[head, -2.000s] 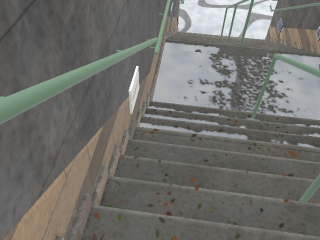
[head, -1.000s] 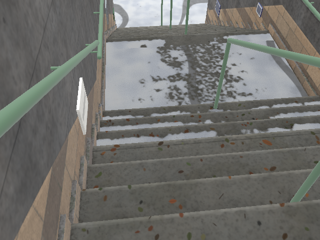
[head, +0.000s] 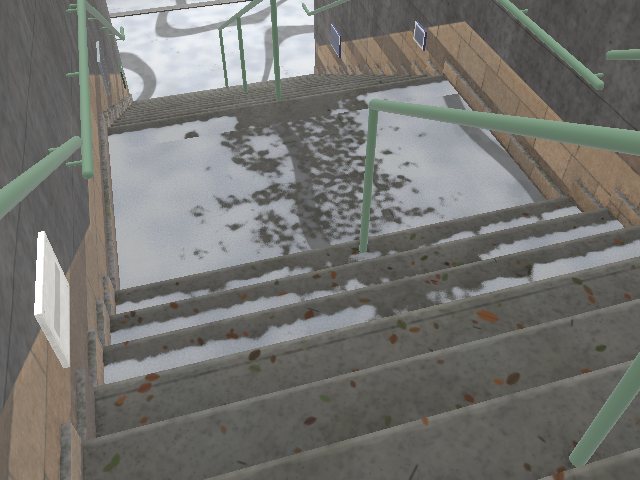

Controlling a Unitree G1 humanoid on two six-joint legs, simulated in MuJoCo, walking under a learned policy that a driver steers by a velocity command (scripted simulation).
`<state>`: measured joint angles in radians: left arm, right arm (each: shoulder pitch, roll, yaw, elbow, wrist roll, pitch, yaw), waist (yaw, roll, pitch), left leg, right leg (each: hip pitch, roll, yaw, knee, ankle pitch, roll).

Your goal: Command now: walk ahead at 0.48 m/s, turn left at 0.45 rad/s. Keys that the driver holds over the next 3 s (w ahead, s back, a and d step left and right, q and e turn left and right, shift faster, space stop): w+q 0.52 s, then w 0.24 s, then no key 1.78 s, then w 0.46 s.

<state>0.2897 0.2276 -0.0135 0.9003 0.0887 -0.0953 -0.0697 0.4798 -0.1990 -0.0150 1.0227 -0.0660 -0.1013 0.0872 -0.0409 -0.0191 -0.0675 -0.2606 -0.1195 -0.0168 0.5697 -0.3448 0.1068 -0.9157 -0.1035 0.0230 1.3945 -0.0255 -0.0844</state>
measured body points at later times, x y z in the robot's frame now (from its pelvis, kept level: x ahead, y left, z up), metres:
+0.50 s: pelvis +0.29 -0.04 -0.16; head +0.29 -0.04 +0.29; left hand +0.24 +0.21 -0.31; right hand +0.35 -0.25 -0.31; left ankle +0.29 +0.10 -0.71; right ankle +0.31 -0.12 -0.89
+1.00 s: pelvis +0.53 +0.11 -0.31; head +0.54 +0.11 +0.14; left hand +0.35 +0.25 -0.46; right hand +0.77 -0.04 -0.43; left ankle +0.54 +0.21 -1.06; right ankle +0.41 -0.09 -0.78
